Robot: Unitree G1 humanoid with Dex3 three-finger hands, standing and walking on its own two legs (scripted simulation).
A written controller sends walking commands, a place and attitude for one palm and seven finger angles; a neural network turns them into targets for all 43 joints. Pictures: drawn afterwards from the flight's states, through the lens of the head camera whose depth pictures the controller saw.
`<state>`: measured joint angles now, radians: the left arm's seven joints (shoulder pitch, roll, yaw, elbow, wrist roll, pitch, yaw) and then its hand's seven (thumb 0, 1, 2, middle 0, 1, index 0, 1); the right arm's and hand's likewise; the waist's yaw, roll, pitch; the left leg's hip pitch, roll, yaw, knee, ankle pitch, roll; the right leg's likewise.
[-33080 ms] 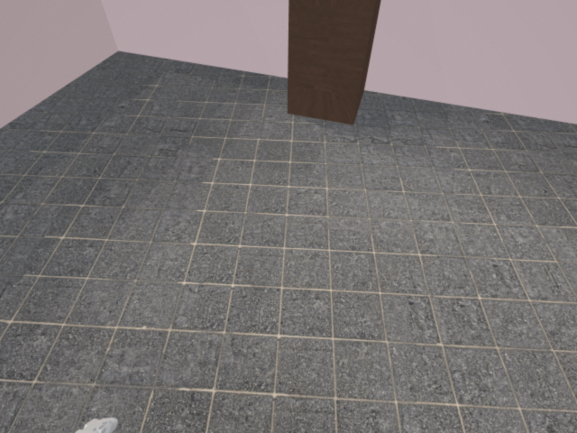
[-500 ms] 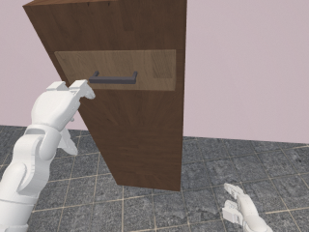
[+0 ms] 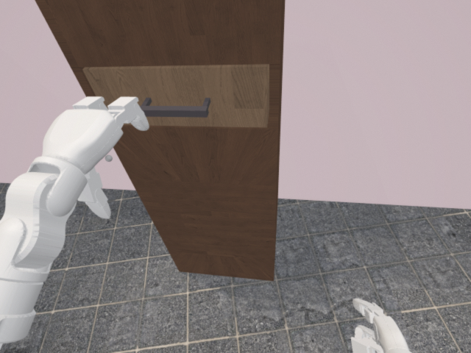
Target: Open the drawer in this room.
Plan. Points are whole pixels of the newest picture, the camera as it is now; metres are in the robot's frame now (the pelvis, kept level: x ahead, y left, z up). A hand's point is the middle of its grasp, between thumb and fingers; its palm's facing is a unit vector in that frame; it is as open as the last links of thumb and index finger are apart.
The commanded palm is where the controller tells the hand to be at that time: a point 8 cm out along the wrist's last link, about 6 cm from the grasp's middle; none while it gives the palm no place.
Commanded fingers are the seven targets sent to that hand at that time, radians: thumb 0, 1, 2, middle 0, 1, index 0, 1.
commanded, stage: raise the hand with hooked fingers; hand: left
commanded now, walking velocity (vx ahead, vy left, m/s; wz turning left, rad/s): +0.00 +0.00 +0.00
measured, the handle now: (174, 106) +0.54 +0.21 +0.15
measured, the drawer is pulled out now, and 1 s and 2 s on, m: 0.00 0.00 0.00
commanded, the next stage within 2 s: move the hooked fingers above the handle in 0.06 s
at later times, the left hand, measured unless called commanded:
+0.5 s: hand (114, 141) +0.35 +0.23 +0.21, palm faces +0.10 -0.03 -0.99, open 13.9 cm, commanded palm +0.32 +0.23 +0.27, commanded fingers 0.00 -0.50 0.30 -0.30 -1.20 -0.30 -1.20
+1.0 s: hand (132, 122) +0.41 +0.23 +0.20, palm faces +0.07 -0.03 -1.00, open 13.9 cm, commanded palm +0.38 +0.23 +0.26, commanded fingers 0.00 -0.50 0.30 -0.30 -1.20 -0.30 -1.20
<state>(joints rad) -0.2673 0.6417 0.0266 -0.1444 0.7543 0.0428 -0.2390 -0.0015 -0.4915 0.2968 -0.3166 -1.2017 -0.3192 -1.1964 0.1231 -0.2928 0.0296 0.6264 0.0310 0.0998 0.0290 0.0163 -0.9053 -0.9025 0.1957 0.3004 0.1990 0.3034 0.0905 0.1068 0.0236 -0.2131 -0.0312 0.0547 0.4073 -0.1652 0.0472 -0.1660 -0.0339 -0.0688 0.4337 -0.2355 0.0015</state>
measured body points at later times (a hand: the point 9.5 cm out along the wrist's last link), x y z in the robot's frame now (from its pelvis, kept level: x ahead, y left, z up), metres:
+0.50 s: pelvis +0.00 -0.02 +0.00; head +0.01 -0.07 +0.45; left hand +0.34 +0.23 +0.26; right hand +0.21 -0.24 -0.11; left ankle +0.04 +0.09 -0.74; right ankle +0.00 -0.12 -0.74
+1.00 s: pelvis +0.03 -0.02 +0.00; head +0.05 -0.06 +0.45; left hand +0.40 +0.23 +0.25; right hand +0.20 -0.25 -0.13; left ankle +0.04 +0.09 -0.74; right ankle +0.00 -0.12 -0.74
